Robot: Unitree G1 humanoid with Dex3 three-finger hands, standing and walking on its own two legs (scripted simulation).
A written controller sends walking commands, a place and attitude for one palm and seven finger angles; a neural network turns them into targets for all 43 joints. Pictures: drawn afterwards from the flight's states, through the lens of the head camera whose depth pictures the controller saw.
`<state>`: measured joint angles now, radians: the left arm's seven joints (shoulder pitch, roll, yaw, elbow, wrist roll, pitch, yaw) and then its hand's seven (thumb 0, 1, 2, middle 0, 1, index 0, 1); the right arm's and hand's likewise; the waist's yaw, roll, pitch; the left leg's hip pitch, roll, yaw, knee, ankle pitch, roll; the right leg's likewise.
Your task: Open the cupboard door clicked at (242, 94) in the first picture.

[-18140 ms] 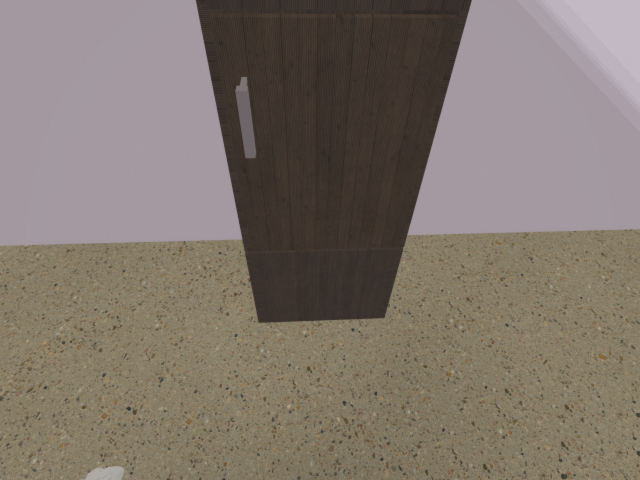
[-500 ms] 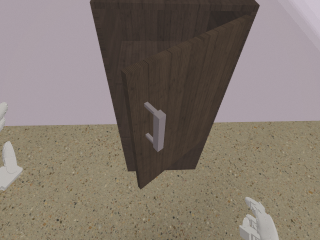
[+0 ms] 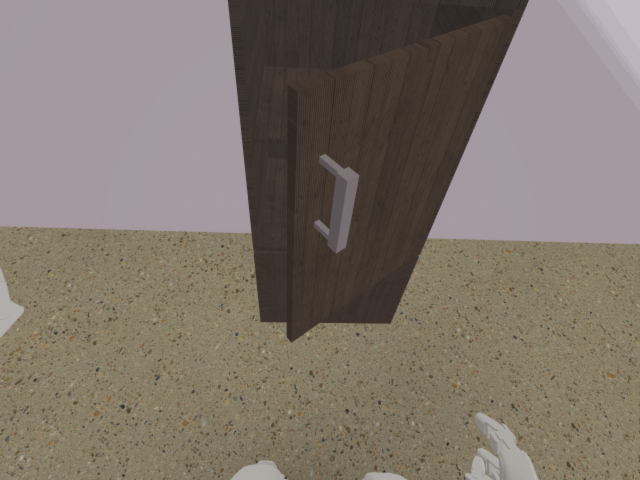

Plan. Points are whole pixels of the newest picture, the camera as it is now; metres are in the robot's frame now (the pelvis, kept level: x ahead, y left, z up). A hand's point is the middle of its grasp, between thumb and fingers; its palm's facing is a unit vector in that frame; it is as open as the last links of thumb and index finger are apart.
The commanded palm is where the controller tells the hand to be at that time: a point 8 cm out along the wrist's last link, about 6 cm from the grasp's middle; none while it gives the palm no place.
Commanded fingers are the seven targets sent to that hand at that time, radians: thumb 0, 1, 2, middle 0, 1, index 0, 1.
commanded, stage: step back with the hand held close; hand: left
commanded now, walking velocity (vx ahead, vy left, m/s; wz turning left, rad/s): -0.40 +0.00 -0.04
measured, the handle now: (332, 205) +0.45 +0.01 +0.10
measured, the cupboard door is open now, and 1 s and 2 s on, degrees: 38 38 38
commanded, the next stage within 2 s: stop stepping back and stand still in 0.16 s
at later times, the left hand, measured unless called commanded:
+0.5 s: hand (12, 458) +0.11 +0.22 +0.17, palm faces +0.33 -0.80 -0.49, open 7.4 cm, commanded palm +0.05 +0.26 +0.19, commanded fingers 0.00 0.90 0.90 -0.20 -0.30 -0.20 -0.30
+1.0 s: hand out of the picture +0.06 +0.23 +0.18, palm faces +0.39 -0.79 -0.48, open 7.4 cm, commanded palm +0.01 +0.27 +0.19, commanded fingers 0.00 0.90 0.90 -0.20 -0.30 -0.20 -0.30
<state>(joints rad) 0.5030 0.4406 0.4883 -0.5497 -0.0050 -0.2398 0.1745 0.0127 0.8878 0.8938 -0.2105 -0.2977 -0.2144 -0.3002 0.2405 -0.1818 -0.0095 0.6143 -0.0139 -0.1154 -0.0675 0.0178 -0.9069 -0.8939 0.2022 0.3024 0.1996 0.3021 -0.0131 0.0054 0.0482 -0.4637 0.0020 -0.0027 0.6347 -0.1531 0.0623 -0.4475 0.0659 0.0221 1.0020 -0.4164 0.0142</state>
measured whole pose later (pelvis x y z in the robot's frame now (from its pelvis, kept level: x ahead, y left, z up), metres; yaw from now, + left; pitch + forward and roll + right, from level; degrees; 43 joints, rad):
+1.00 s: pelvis -0.15 -0.02 +0.01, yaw -3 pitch +0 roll -1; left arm 0.57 0.41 0.42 -0.48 -0.03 -0.20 0.15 0.01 0.89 0.89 -0.21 -0.30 -0.21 -0.30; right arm 0.24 -0.16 0.04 0.64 -0.02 -0.14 -0.06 0.02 -0.90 -0.89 0.20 0.30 0.20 0.30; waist 0.00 0.01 -0.01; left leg -0.35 0.02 0.00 0.58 -0.27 0.01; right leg -0.20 0.03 -0.04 0.51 -0.31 -0.03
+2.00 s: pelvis -0.14 -0.04 +0.02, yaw +1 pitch -2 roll +0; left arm 0.27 0.14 0.02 1.14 0.00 0.00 0.03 0.00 0.91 0.89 -0.20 -0.29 -0.20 -0.30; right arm 0.25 -0.15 0.00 1.14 -0.03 0.02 -0.03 0.01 -0.92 -0.89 0.20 0.30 0.20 0.30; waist -0.01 0.02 0.04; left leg -0.24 -0.01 -0.04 0.43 -0.16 -0.01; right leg -0.13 0.03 -0.02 0.44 -0.28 -0.04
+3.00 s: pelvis -0.13 -0.03 +0.02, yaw +0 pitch -1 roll +0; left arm 0.17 0.25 0.03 1.12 0.00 -0.01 0.02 0.00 0.91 0.89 -0.20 -0.29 -0.20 -0.30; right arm 0.12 -0.25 -0.01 1.13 -0.03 0.01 -0.02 0.01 -0.91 -0.89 0.20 0.30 0.20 0.30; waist 0.01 0.01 0.07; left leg -0.20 -0.01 -0.02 0.38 -0.16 0.00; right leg -0.09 0.03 0.00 0.37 -0.26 -0.03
